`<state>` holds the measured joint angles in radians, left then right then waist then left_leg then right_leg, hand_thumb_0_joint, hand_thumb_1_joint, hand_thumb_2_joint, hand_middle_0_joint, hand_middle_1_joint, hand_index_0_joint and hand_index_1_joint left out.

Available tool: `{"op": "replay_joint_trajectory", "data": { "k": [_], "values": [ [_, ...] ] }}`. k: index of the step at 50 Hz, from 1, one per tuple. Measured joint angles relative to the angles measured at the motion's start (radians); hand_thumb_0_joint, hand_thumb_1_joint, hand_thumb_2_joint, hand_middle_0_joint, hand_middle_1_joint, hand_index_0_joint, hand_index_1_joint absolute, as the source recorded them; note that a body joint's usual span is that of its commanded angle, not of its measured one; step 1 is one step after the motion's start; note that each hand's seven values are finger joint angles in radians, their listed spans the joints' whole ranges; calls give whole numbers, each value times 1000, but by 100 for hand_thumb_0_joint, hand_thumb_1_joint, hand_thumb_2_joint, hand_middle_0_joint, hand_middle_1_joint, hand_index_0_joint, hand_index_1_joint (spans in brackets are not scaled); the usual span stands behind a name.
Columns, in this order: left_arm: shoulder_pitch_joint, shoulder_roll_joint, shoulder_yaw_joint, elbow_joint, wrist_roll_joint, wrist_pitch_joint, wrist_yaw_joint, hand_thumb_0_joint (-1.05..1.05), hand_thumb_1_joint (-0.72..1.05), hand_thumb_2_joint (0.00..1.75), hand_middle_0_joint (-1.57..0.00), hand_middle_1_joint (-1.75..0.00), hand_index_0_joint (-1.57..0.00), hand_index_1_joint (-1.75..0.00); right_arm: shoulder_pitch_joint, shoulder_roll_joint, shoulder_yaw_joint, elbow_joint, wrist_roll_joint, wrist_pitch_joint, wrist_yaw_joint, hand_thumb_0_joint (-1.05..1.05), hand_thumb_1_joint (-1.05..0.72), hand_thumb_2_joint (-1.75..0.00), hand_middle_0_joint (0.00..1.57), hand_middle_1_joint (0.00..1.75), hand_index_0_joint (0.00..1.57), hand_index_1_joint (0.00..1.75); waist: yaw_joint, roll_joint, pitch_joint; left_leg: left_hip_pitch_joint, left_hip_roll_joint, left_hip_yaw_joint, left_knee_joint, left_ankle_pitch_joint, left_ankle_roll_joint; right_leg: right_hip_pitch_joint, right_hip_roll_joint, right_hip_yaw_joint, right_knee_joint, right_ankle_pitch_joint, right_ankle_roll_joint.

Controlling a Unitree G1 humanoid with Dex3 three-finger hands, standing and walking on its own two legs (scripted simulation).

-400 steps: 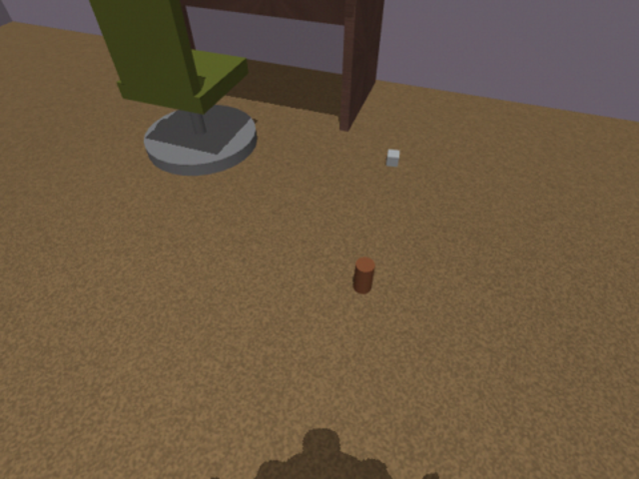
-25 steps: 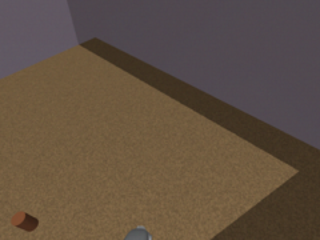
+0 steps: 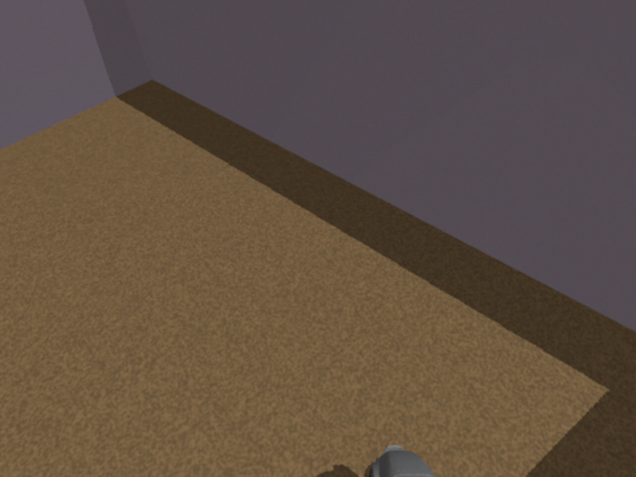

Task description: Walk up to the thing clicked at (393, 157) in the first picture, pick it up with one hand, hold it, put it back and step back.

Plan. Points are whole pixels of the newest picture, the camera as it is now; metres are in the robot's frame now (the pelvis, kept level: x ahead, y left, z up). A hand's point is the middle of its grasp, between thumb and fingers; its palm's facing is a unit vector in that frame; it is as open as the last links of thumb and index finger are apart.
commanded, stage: walk up
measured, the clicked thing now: out of the picture +0.60 +1.48 -0.74
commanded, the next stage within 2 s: none
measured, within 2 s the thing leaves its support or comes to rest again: neither
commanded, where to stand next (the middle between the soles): +0.49 +0.05 m, yaw +1 degrees
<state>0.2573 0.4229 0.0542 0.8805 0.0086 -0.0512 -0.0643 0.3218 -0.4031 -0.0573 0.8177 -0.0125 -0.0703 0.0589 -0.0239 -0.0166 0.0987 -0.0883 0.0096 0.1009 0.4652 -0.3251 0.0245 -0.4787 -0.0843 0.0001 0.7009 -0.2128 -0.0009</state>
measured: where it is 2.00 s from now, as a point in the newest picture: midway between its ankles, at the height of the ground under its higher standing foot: (332, 393)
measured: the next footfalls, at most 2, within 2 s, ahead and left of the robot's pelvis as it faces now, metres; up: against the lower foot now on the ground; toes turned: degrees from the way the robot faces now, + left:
right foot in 0.08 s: +0.19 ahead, -0.13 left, +0.00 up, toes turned -3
left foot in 0.54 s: +0.32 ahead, +0.15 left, +0.00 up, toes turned +17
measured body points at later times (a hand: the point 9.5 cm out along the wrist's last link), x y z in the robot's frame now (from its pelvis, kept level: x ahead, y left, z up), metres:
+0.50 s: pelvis +0.19 +0.01 -0.01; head +0.21 +0.03 +0.44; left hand +0.23 +0.34 -0.12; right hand +0.28 -0.31 -0.11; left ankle +0.28 +0.14 -0.72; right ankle +0.15 -0.13 -0.74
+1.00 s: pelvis +0.40 +0.02 -0.01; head +0.41 +0.08 +0.44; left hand +0.39 +0.39 -0.11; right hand +0.56 -0.26 -0.08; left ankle +0.28 +0.14 -0.74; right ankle +0.57 -0.05 -0.70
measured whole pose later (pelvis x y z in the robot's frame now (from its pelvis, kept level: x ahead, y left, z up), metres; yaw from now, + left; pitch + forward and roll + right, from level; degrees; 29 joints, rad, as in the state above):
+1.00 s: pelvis +0.40 +0.02 -0.01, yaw +30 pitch -1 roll +1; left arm 0.09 0.47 0.10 0.72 0.02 0.05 -0.06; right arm 0.47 -0.39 -0.03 0.75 -0.02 -0.07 -0.04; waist -0.02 -0.12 0.10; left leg -0.16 -0.07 -0.22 0.55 -0.37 -0.02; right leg -0.56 -0.06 0.07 0.81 -0.23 -0.02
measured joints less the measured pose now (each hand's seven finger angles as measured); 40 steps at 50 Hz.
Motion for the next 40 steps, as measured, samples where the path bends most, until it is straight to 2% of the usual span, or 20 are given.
{"op": "replay_joint_trajectory", "data": {
  "k": [4,6,9,12,16,19,23,26,27,28,29,31,33,36,40],
  "values": [
    [9,-4,9,2,8,-12,-3,1,90,90,-20,-30,-20,-29,33,-20,-4,-3,5,16,1,0,-90,-90,20,30,21,30,-5,32,-19,15,16,-4,108,-124,-25,77,28,-35,-119,73,-16],
    [1,-24,14,2,14,-23,7,1,90,90,-20,-30,-20,-29,32,-29,-9,10,7,31,-5,0,-90,-90,20,30,21,30,-2,88,-14,-29,56,-40,270,-171,1,87,63,-69,-65,25,-20],
    [0,-40,3,-23,5,-37,15,1,90,89,-20,-30,-20,-29,22,-20,6,30,7,50,-12,1,-90,-90,20,30,20,30,24,88,-10,-161,2,-88,561,-184,17,119,50,-74,-42,-33,-30],
    [24,-57,-10,-36,-5,-44,24,1,90,89,-20,-30,-20,-30,-3,-22,14,35,15,49,-8,1,-90,-90,20,30,20,30,46,93,-8,-275,-15,-114,643,-121,20,187,48,-71,-122,-23,-24],
    [62,-55,-18,-33,-5,-42,29,1,90,89,-20,-30,-20,-30,-27,-22,10,13,11,42,4,1,-90,-90,20,30,20,30,51,94,-8,-375,19,-147,547,-27,1,263,59,-75,-212,-15,-23],
    [81,-44,-16,-33,3,-38,27,1,90,89,-20,-30,-21,-30,-35,-23,0,11,0,46,16,0,-90,-90,20,30,20,30,50,87,-10,-409,50,-143,419,24,-18,304,63,-89,-242,-33,-21],
    [34,-10,9,-51,23,-3,9,1,89,89,-20,-30,-21,-30,8,-11,-4,18,6,81,42,0,-90,-90,20,30,20,30,39,45,-17,-409,90,-69,285,137,-19,374,38,-171,-237,-99,5],
    [-2,18,25,-81,36,10,5,1,89,89,-20,-30,-21,-30,41,-7,-2,32,2,94,55,0,-90,-90,20,30,20,30,49,-13,-43,-356,92,-28,212,101,-6,385,5,-212,-155,-195,23],
    [-10,26,28,-88,40,15,5,1,89,89,-20,-30,-21,-30,50,-12,-5,29,2,88,54,0,-90,-90,20,30,20,30,47,-35,-51,-334,78,-22,198,93,3,376,-16,-217,-97,-242,21],
    [-21,35,33,-89,41,22,6,1,89,89,-20,-30,-21,-30,46,-9,-10,27,1,80,44,0,-90,-90,20,30,20,30,40,-77,-45,-329,47,-9,223,79,8,352,-56,-198,-6,-285,4],
    [-36,36,37,-87,40,33,8,1,90,89,-20,-30,-20,-30,43,-12,-14,16,-3,70,31,0,-90,-90,20,30,21,30,30,-104,-34,-328,23,0,260,50,13,310,-72,-151,120,-303,-7],
    [-69,24,28,-79,36,54,9,1,90,90,-20,-30,-20,-29,44,-15,-18,-6,0,52,6,0,-90,-90,20,30,21,30,-5,-106,-15,-319,3,-27,290,15,24,215,-10,-60,341,-320,-16],
    [-106,16,7,-83,34,57,3,1,90,90,-20,-30,-20,-29,54,-3,-9,-16,7,41,-13,0,-90,-90,20,30,20,30,-29,-108,4,-277,-19,-64,235,29,28,123,38,-15,458,-299,-18],
    [-143,1,-10,-112,20,54,-2,1,90,89,-20,-30,-20,-29,83,15,18,-28,17,21,-35,0,-90,-90,20,30,20,30,-30,-122,22,-194,-49,-103,108,72,23,3,34,20,450,-204,-17],
    [-161,-2,-11,-145,18,70,-12,1,90,89,-20,-30,-20,-30,130,33,35,-40,20,1,-55,0,-90,-90,20,30,21,30,-26,-117,26,-113,-67,-175,18,84,17,-88,16,62,371,-90,2]
  ]
}}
